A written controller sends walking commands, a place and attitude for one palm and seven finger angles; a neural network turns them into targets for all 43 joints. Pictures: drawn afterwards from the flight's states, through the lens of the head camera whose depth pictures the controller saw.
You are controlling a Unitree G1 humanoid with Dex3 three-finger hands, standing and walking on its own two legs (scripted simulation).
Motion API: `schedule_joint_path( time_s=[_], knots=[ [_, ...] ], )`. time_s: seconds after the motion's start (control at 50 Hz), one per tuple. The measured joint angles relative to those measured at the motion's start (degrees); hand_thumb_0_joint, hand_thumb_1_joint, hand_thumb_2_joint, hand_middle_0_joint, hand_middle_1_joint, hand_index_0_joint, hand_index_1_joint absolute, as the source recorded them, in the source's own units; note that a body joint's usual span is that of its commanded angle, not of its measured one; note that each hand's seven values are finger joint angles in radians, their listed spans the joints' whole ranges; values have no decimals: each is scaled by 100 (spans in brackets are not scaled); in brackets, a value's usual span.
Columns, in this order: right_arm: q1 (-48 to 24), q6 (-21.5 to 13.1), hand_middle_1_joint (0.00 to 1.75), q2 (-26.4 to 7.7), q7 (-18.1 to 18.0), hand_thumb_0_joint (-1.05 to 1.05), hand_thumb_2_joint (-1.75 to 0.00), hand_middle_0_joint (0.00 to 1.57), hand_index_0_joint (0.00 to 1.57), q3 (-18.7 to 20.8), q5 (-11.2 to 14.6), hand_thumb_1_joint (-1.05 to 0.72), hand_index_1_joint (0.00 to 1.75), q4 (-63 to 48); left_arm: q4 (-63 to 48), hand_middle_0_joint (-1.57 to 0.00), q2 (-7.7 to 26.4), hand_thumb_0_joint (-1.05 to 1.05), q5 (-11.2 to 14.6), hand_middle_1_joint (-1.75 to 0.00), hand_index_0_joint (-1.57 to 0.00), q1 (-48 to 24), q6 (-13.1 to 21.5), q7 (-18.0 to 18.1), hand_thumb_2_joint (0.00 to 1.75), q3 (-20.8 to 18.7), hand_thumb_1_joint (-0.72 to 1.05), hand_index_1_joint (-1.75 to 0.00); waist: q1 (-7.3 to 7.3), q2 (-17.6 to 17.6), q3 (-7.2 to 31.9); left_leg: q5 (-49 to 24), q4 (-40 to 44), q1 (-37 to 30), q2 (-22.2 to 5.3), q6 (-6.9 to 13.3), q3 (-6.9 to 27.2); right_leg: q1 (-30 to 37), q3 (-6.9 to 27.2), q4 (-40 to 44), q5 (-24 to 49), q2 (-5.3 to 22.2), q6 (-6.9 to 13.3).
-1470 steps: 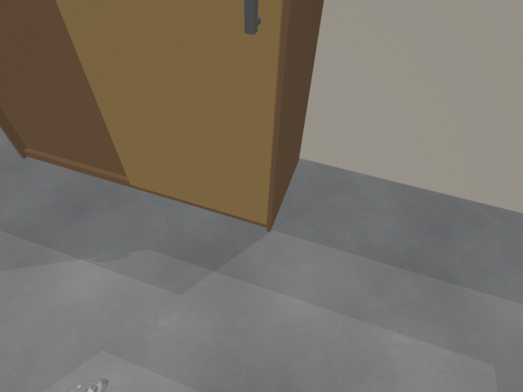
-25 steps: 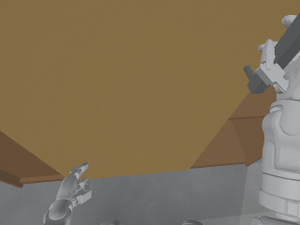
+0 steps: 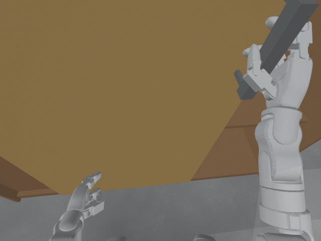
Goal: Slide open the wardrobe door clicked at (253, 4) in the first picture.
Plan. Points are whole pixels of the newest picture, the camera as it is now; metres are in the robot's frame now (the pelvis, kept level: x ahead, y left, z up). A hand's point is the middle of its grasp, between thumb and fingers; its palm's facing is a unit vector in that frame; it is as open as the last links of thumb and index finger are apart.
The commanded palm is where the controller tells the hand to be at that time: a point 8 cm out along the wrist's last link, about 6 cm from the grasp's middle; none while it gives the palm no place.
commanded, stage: step sideways, sliding the door along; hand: right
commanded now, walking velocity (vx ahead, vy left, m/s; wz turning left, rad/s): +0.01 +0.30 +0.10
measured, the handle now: (261, 49) +0.40 -0.18 +0.26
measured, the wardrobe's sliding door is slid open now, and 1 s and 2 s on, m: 0.48 0.48 0.47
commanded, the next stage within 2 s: stop walking and hold the door there in 1.40 s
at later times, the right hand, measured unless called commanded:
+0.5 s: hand (252, 71) +0.36 -0.16 +0.24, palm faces +0.17 +0.98 -0.04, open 7.1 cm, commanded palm +0.34 -0.14 +0.24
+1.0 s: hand (252, 71) +0.36 -0.16 +0.24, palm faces +0.19 +0.98 -0.04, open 7.1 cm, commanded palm +0.34 -0.14 +0.24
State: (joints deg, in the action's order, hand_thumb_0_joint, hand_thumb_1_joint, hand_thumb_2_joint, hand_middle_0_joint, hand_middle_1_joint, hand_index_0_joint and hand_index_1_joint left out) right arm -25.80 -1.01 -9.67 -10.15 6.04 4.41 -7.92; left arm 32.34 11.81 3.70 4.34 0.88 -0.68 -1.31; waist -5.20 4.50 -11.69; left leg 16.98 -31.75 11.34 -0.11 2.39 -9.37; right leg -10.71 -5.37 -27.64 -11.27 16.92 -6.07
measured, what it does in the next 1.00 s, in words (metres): stands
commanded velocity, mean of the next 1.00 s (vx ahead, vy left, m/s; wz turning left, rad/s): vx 0.02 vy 0.30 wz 0.08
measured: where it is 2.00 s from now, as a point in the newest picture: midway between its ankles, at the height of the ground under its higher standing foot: outside the picture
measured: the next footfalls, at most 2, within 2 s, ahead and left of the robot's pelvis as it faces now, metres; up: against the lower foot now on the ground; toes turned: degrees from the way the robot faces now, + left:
none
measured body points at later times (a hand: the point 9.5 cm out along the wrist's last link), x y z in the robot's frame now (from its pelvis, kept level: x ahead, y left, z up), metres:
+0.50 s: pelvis -0.01 -0.02 +0.00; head +0.06 -0.01 +0.44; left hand +0.21 +0.17 -0.10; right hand +0.35 -0.21 +0.24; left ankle +0.01 +0.09 -0.73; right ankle +0.01 -0.24 -0.73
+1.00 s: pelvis -0.02 -0.01 +0.00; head +0.04 -0.01 +0.44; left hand +0.19 +0.18 -0.11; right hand +0.35 -0.21 +0.24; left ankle +0.01 +0.09 -0.73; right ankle +0.01 -0.24 -0.73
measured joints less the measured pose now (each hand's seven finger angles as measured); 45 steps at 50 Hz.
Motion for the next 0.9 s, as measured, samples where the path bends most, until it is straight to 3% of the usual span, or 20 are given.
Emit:
schedule_joint_path(
  time_s=[0.46, 0.9],
  knots=[
    [-253, -3, 140, 9, 80, -7, -74, 46, 10, -251, 9, -71, 126, 94, -11, -20, -123, 2, -8, -30, -19, -81, -21, -42, 90, 32, 91, -30, -26, -78, -86, -130, 9, 88, -97, -128, 106, -81, -101, -102, -33, -68, -192],
    [-489, -93, 140, -46, 53, -6, -76, 46, 10, -237, 29, -70, 125, 519, 152, -20, -114, 2, 11, -30, -19, 7, -70, 36, 90, 21, 91, -30, -8, -103, -26, -150, -92, 197, -92, -112, 120, -190, -93, -219, -33, -53, -133]
  ],
)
